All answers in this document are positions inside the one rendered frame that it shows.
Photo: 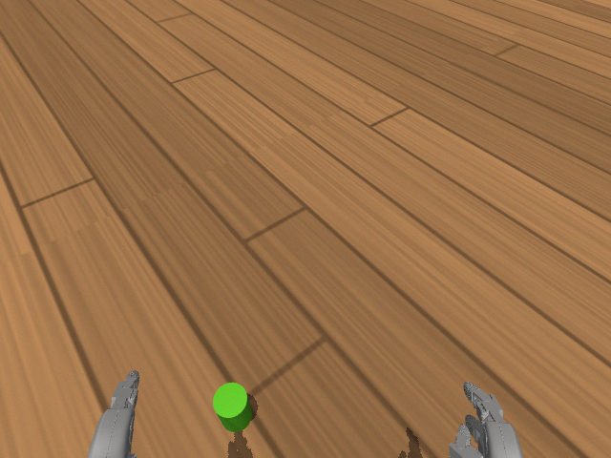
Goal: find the can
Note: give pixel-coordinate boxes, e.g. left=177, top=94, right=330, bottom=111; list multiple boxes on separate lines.
left=213, top=383, right=252, bottom=432

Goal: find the right robot hand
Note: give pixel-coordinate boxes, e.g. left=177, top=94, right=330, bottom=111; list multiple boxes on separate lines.
left=449, top=382, right=523, bottom=458

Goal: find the left robot hand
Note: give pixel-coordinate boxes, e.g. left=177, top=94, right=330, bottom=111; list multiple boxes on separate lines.
left=87, top=370, right=139, bottom=458

